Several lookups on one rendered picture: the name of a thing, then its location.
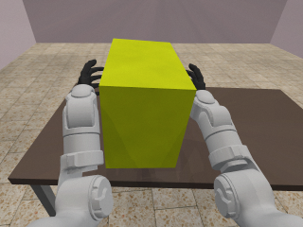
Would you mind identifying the left robot forearm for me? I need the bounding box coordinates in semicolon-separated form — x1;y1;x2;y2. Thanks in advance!
55;84;104;212

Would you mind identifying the robot right upper arm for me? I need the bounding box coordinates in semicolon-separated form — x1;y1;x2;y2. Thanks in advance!
214;168;303;227

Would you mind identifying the left robot hand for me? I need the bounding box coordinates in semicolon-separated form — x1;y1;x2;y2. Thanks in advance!
77;59;104;96

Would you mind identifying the right robot hand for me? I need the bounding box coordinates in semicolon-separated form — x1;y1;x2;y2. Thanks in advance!
186;63;205;91

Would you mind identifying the right robot forearm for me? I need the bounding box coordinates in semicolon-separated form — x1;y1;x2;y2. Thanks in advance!
189;90;276;205

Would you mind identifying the carton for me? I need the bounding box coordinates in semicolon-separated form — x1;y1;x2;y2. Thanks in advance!
98;38;197;168

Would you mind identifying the robot left upper arm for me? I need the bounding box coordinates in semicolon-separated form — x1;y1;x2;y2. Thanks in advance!
26;175;114;227

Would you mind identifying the table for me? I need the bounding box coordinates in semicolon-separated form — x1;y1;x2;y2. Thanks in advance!
8;82;303;217

